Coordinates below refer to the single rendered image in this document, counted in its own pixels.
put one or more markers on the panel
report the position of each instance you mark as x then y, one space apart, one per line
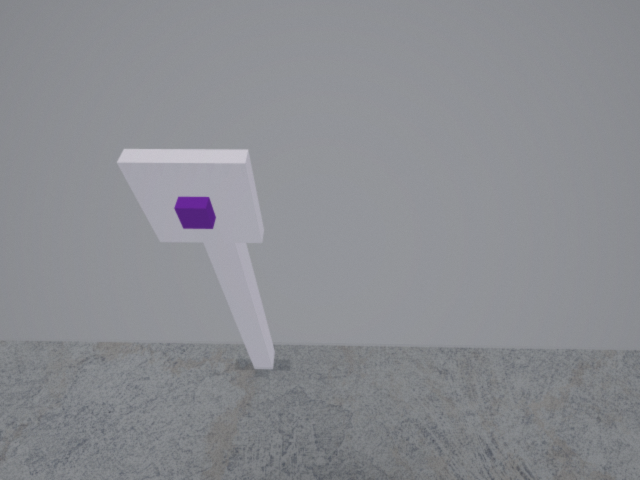
158 177

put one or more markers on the button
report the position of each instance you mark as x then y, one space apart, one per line
195 212

